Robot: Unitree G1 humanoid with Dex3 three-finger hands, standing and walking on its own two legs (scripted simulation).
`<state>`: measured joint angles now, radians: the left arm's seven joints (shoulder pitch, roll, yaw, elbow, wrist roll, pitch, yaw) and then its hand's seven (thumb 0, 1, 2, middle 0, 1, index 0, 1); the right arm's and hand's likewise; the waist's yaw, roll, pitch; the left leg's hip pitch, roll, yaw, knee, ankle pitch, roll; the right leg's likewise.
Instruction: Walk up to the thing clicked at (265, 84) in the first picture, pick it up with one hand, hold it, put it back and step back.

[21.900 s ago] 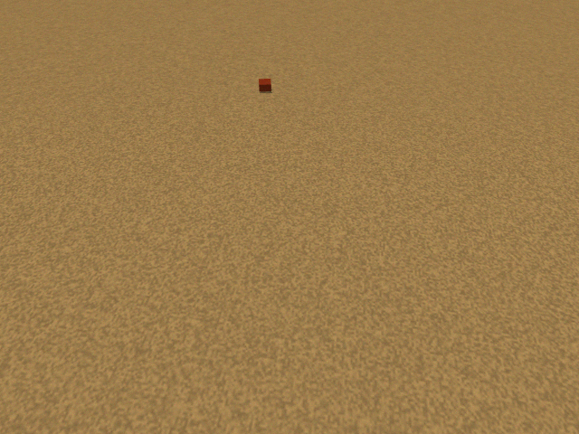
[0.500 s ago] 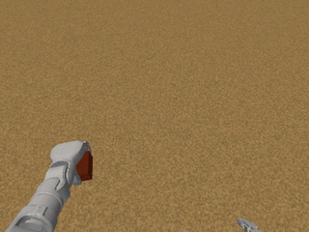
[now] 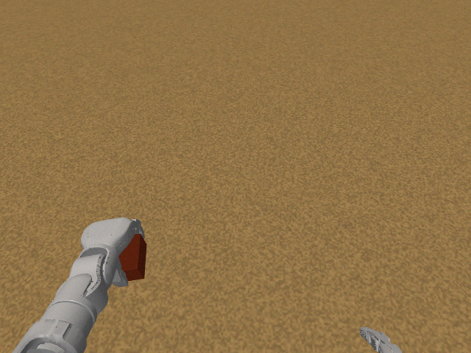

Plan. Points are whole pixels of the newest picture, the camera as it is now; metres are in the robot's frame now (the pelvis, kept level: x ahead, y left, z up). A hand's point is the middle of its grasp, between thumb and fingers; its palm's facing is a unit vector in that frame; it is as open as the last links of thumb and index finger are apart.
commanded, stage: hold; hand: left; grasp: from above
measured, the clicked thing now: (122, 258) +0.32 +0.23 -0.08
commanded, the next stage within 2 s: crouch in 1.18 s
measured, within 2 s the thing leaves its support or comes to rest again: neither
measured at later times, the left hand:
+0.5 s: hand (116, 268) +0.28 +0.22 -0.03, palm faces -0.41 -0.08 -0.91, open 10.2 cm
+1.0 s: hand (115, 268) +0.28 +0.22 -0.03, palm faces -0.41 -0.07 -0.91, open 10.2 cm
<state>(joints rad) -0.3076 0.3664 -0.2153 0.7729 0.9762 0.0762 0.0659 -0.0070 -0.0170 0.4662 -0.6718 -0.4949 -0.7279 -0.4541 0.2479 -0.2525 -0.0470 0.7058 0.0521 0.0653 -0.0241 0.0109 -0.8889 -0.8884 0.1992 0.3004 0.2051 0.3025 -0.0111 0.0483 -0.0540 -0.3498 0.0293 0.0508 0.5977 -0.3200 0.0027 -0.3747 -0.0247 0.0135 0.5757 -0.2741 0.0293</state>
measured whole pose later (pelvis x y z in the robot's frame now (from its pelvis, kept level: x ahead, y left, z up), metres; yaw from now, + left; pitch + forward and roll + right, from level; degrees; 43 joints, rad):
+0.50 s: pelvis -0.02 -0.01 +0.01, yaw +0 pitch +1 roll +0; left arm -0.27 0.37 -0.23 0.71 0.97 0.08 0.03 -0.01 -0.01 0.46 -0.66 -0.52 -0.71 -0.47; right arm 0.21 -0.26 -0.04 0.69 0.06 0.08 -0.03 0.01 -0.89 -0.89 0.20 0.30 0.20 0.30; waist 0.00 0.05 -0.02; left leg -0.27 0.03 0.05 0.52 -0.26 0.00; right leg -0.31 -0.02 0.01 0.52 -0.23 0.02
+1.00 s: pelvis -0.01 -0.01 +0.01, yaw +0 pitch +0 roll +0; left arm -0.25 0.36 -0.24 0.66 0.98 0.08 0.01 -0.01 0.01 0.45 -0.64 -0.53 -0.69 -0.49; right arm 0.19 -0.25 -0.03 0.70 0.06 0.07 -0.03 0.01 -0.90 -0.89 0.20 0.30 0.20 0.30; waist 0.02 0.05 -0.01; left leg -0.24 0.02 0.05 0.49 -0.25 0.00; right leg -0.27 -0.03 0.01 0.49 -0.22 0.02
